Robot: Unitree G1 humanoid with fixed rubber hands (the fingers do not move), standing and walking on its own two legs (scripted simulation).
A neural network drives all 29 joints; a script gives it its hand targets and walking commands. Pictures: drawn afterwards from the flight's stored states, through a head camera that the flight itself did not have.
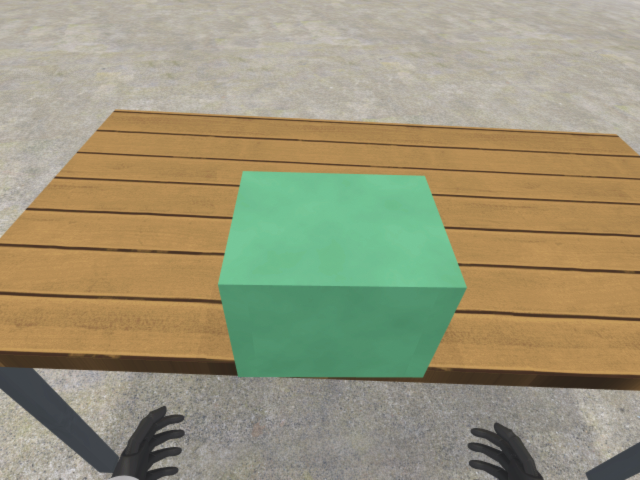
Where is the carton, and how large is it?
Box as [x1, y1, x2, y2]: [218, 171, 466, 376]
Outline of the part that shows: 243,171 218,282 238,376 422,376 466,288 425,177 413,175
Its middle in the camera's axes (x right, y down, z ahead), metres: +0.02 +0.06 +0.57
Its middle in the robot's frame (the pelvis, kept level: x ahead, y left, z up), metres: +0.40 +0.03 +0.04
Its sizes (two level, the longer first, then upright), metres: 0.273 0.215 0.212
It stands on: a table, 0.71 m high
